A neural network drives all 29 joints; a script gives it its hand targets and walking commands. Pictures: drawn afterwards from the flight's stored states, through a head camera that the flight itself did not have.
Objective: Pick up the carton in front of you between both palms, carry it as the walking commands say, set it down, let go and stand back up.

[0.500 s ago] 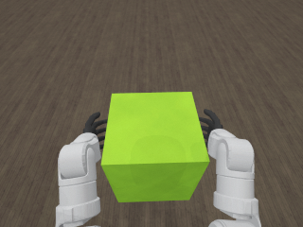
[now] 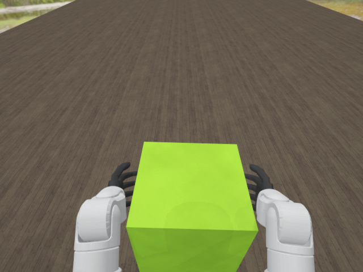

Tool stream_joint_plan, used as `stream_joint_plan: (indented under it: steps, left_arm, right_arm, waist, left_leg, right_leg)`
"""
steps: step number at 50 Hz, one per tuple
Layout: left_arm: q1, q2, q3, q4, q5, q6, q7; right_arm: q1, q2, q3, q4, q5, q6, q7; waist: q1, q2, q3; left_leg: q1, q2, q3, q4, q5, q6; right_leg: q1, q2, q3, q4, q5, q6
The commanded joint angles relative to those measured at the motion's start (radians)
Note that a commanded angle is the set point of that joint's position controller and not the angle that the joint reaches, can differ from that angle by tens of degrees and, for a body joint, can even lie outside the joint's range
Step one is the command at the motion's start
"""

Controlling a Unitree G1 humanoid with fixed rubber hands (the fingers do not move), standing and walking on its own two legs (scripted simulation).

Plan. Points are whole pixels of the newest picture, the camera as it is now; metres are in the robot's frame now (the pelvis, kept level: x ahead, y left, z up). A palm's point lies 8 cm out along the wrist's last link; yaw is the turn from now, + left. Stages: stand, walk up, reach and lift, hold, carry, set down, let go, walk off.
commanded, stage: carry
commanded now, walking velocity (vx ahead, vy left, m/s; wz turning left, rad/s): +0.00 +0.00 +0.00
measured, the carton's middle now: (188, 212) +0.27 -0.01 +0.02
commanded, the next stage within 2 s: hold in 1.88 s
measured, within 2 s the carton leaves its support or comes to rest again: neither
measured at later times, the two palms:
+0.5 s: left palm (120, 144) +0.42 +0.16 +0.11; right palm (237, 142) +0.41 -0.13 +0.11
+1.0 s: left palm (122, 159) +0.41 +0.17 +0.06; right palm (234, 158) +0.41 -0.13 +0.06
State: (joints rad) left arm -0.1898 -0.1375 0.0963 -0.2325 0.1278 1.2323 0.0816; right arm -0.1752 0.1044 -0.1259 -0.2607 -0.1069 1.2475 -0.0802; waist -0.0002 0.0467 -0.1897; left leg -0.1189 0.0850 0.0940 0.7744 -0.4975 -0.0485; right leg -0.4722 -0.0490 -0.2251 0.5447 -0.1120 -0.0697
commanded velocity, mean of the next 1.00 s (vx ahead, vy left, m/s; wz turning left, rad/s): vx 0.00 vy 0.00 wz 0.00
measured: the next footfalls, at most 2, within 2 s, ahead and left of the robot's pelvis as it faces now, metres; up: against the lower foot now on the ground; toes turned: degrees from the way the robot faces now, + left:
left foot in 0.28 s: +0.21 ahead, +0.11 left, +0.00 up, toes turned -13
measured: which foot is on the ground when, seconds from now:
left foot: up 0.00-0.26, down 0.28-1.00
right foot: down 0.00-1.00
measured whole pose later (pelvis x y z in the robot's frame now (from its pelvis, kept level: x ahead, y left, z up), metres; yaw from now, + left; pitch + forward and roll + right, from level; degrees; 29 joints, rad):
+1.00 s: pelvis +0.15 +0.02 +0.01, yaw -2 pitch +2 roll +0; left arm -0.11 -0.13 0.10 -0.01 0.19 0.93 0.04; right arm -0.11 0.13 -0.10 0.00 -0.20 0.92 -0.03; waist 0.00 0.00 -0.15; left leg -0.33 0.06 0.19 0.56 -0.26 0.04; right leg -0.22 -0.08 -0.17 0.54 -0.35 0.02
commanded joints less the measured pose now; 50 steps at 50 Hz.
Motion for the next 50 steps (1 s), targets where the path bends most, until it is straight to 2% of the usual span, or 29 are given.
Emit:
stream_joint_plan:
  steps: [1, 2, 3, 4, 5, 7, 10, 12, 13, 14, 15, 16, 17, 20, 23, 31, 38, 44, 50]
  left_arm:
    - [-0.408, -0.877, -0.639, -0.046, -0.395, -0.002, -0.25]
    - [-0.434, -0.919, -0.65, -0.069, -0.406, -0.013, -0.253]
    - [-0.465, -0.954, -0.662, -0.094, -0.416, -0.025, -0.256]
    - [-0.485, -0.98, -0.674, -0.114, -0.424, -0.036, -0.259]
    - [-0.493, -0.995, -0.683, -0.135, -0.432, -0.046, -0.262]
    - [-0.472, -1.001, -0.7, -0.162, -0.443, -0.059, -0.268]
    - [-0.44, -0.967, -0.715, -0.206, -0.45, -0.064, -0.268]
    - [-0.441, -0.937, -0.722, -0.233, -0.452, -0.057, -0.265]
    - [-0.43, -0.916, -0.718, -0.228, -0.445, -0.05, -0.263]
    - [-0.413, -0.894, -0.711, -0.212, -0.434, -0.042, -0.26]
    - [-0.405, -0.871, -0.708, -0.2, -0.424, -0.031, -0.257]
    - [-0.421, -0.857, -0.711, -0.197, -0.42, -0.016, -0.255]
    - [-0.428, -0.848, -0.71, -0.177, -0.419, -0.003, -0.255]
    - [-0.423, -0.844, -0.704, -0.108, -0.408, 0.011, -0.256]
    - [-0.425, -0.87, -0.697, -0.072, -0.399, 0.005, -0.257]
    - [-0.426, -0.945, -0.714, -0.056, -0.382, -0.074, -0.266]
    - [-0.406, -0.917, -0.71, -0.034, -0.343, -0.182, -0.267]
    - [-0.369, -0.846, -0.649, 0.038, -0.276, -0.275, -0.261]
    - [-0.398, -0.799, -0.541, 0.168, -0.188, -0.393, -0.254]
  right_arm:
    - [-0.511, 0.916, 0.728, -0.052, 0.418, 0.001, 0.256]
    - [-0.53, 0.954, 0.731, -0.058, 0.429, -0.014, 0.259]
    - [-0.537, 0.984, 0.734, -0.066, 0.434, -0.027, 0.26]
    - [-0.541, 1.005, 0.745, -0.082, 0.436, -0.039, 0.258]
    - [-0.539, 1.017, 0.755, -0.101, 0.433, -0.05, 0.253]
    - [-0.503, 1.02, 0.769, -0.136, 0.415, -0.068, 0.242]
    - [-0.47, 1.005, 0.77, -0.184, 0.404, -0.078, 0.231]
    - [-0.454, 0.975, 0.763, -0.208, 0.401, -0.07, 0.229]
    - [-0.446, 0.953, 0.758, -0.21, 0.399, -0.06, 0.23]
    - [-0.435, 0.927, 0.749, -0.204, 0.396, -0.046, 0.232]
    - [-0.43, 0.9, 0.737, -0.183, 0.391, -0.035, 0.237]
    - [-0.427, 0.896, 0.726, -0.145, 0.38, -0.032, 0.243]
    - [-0.398, 0.894, 0.71, -0.103, 0.375, -0.027, 0.246]
    - [-0.378, 0.887, 0.689, -0.034, 0.368, -0.017, 0.253]
    - [-0.4, 0.91, 0.689, -0.013, 0.37, -0.021, 0.257]
    - [-0.447, 0.98, 0.743, -0.037, 0.375, -0.094, 0.268]
    - [-0.425, 0.946, 0.74, -0.006, 0.33, -0.202, 0.271]
    - [-0.386, 0.881, 0.668, 0.074, 0.25, -0.297, 0.264]
    - [-0.404, 0.833, 0.555, 0.207, 0.158, -0.413, 0.258]
  waist:
    - [0.016, -0.279, -0.241]
    - [0.014, -0.185, -0.25]
    - [0.008, -0.129, -0.236]
    - [0.004, -0.133, -0.242]
    - [0.005, -0.148, -0.249]
    - [0.006, -0.168, -0.278]
    - [0.012, -0.194, -0.291]
    - [0.005, -0.162, -0.266]
    - [0.004, -0.136, -0.251]
    - [0.004, -0.103, -0.251]
    - [0.015, -0.037, -0.244]
    - [0.012, 0.029, -0.23]
    - [0.007, 0.06, -0.208]
    - [0.004, 0.027, -0.182]
    - [0.004, 0.004, -0.201]
    - [0.003, -0.039, -0.234]
    - [0.002, -0.042, -0.225]
    - [0.001, -0.04, -0.187]
    - [0.002, -0.041, -0.129]
  left_leg:
    - [-0.517, -0.04, -0.06, 0.409, -0.049, 0.019]
    - [-0.496, -0.002, -0.077, 0.375, -0.022, 0.029]
    - [-0.452, 0.03, -0.089, 0.269, 0.027, 0.032]
    - [-0.38, 0.028, -0.068, 0.153, 0.064, 0.031]
    - [-0.324, 0.01, -0.04, 0.064, 0.071, 0.027]
    - [-0.242, -0.013, -0.006, -0.075, 0.09, 0.025]
    - [-0.166, -0.015, 0.036, -0.202, 0.262, 0.031]
    - [-0.075, -0.006, 0.062, -0.345, 0.455, 0.03]
    - [-0.03, 0.021, 0.053, -0.399, 0.506, 0.026]
    - [0.036, 0.087, 0.005, -0.402, 0.568, 0.03]
    - [0.041, 0.164, -0.069, -0.361, 0.723, 0.048]
    - [-0.001, 0.172, -0.065, -0.337, 0.74, 0.068]
    - [-0.036, 0.162, -0.069, -0.338, 0.732, 0.069]
    - [-0.043, 0.133, -0.053, -0.298, 0.86, 0.075]
    - [-0.022, 0.121, -0.039, -0.26, 0.947, 0.078]
    - [-0.026, 0.102, -0.021, -0.215, 0.897, 0.085]
    - [-0.038, 0.096, -0.021, -0.223, 0.788, 0.086]
    - [-0.059, 0.093, -0.026, -0.256, 0.676, 0.086]
    - [-0.088, 0.093, -0.034, -0.308, 0.521, 0.082]
  right_leg:
    - [0.646, -0.355, 0.501, -0.211, 0.512, -0.132]
    - [0.592, -0.339, 0.428, -0.213, 0.487, -0.11]
    - [0.511, -0.314, 0.353, -0.24, 0.44, -0.085]
    - [0.45, -0.281, 0.274, -0.261, 0.399, -0.058]
    - [0.42, -0.261, 0.227, -0.271, 0.38, -0.053]
    - [0.404, -0.249, 0.179, -0.266, 0.335, -0.059]
    - [0.385, -0.233, 0.145, -0.235, 0.272, -0.048]
    - [0.326, -0.189, 0.111, -0.181, 0.154, -0.009]
    - [0.295, -0.169, 0.11, -0.155, 0.09, 0.016]
    - [0.25, -0.159, 0.109, -0.118, 0.038, 0.039]
    - [0.231, -0.112, 0.103, -0.105, -0.013, 0.072]
    - [0.271, -0.107, 0.113, -0.118, -0.026, 0.091]
    - [0.293, -0.115, 0.117, -0.101, -0.021, 0.097]
    - [0.293, -0.124, 0.125, -0.054, 0.135, 0.1]
    - [0.292, -0.117, 0.116, -0.037, 0.198, 0.107]
    - [0.317, -0.113, 0.116, -0.01, 0.25, 0.095]
    - [0.312, -0.116, 0.13, -0.014, 0.201, 0.086]
    - [0.291, -0.12, 0.139, -0.044, 0.112, 0.078]
    - [0.252, -0.122, 0.149, -0.094, -0.035, 0.069]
